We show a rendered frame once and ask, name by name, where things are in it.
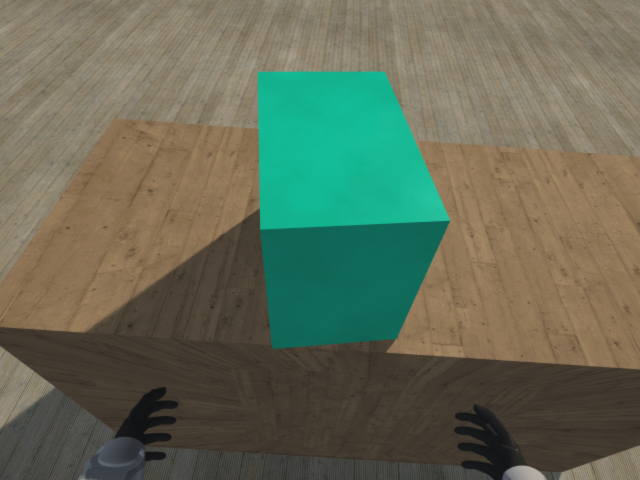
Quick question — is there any carton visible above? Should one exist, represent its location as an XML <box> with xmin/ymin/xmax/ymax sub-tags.
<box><xmin>258</xmin><ymin>72</ymin><xmax>450</xmax><ymax>349</ymax></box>

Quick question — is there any robot left hand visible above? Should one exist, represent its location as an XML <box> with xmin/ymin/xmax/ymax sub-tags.
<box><xmin>114</xmin><ymin>387</ymin><xmax>178</xmax><ymax>461</ymax></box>

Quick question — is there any pedestal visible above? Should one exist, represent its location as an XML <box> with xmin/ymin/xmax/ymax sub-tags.
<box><xmin>0</xmin><ymin>118</ymin><xmax>640</xmax><ymax>472</ymax></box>

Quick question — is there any robot left forearm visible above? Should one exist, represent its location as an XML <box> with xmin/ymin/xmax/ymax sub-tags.
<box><xmin>78</xmin><ymin>437</ymin><xmax>146</xmax><ymax>480</ymax></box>

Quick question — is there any robot right hand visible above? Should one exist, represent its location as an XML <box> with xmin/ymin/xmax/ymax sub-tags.
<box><xmin>454</xmin><ymin>404</ymin><xmax>528</xmax><ymax>480</ymax></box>

